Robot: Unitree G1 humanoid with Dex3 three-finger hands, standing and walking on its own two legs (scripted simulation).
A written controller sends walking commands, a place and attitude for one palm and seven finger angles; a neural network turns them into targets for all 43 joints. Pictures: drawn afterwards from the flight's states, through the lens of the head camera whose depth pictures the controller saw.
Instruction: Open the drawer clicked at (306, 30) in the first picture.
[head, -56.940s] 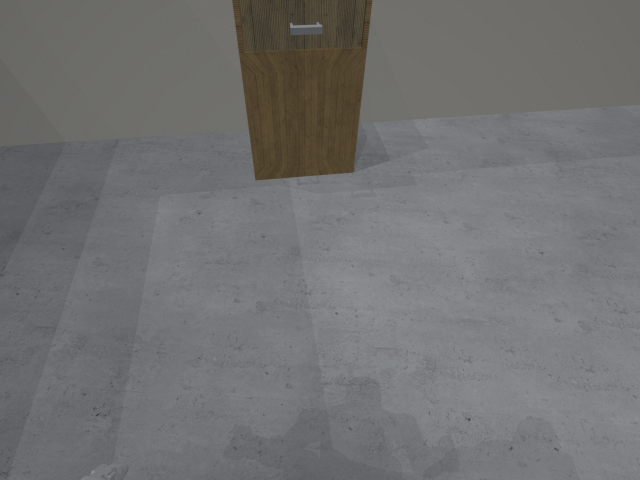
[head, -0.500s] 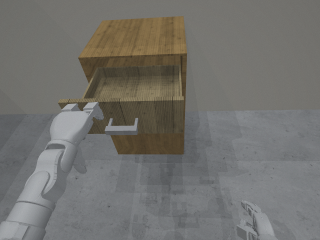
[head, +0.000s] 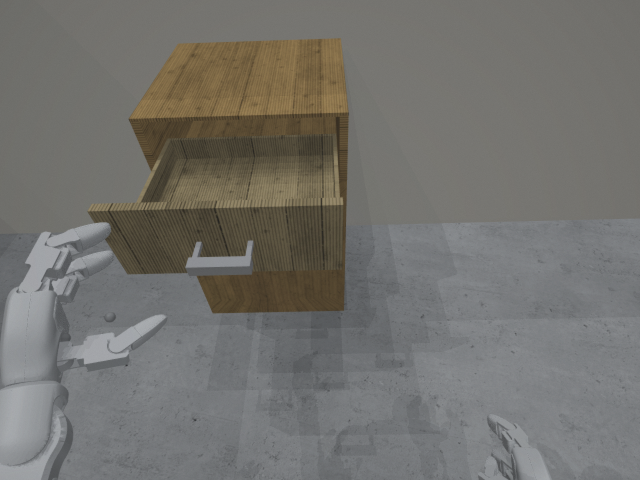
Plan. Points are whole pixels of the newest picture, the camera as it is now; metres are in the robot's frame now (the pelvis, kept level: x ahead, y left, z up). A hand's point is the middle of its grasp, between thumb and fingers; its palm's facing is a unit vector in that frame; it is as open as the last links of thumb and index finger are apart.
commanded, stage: draw the hand back to the body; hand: left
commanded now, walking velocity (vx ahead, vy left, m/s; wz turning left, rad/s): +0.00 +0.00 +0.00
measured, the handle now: (222, 256) +0.49 +0.24 -0.06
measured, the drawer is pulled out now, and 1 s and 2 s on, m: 0.30 0.30 0.30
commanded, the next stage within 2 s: step back with the hand held close in 0.50 s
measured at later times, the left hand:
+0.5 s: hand (63, 367) +0.18 +0.25 +0.15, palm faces +0.44 -0.82 -0.38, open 7.6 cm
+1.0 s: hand (42, 387) +0.16 +0.26 +0.15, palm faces +0.30 -0.82 -0.49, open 7.4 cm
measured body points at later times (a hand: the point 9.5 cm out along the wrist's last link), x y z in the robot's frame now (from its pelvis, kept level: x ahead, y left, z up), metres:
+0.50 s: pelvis +0.00 +0.00 +0.00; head -0.02 -0.02 +0.45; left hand +0.15 +0.29 +0.18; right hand +0.21 -0.20 -0.08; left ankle +0.00 +0.13 -0.74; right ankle -0.04 -0.10 -0.74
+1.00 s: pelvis -0.03 +0.02 -0.01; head -0.01 +0.03 +0.44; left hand +0.14 +0.30 +0.17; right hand +0.14 -0.23 -0.08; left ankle +0.00 +0.13 -0.74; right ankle -0.04 -0.10 -0.74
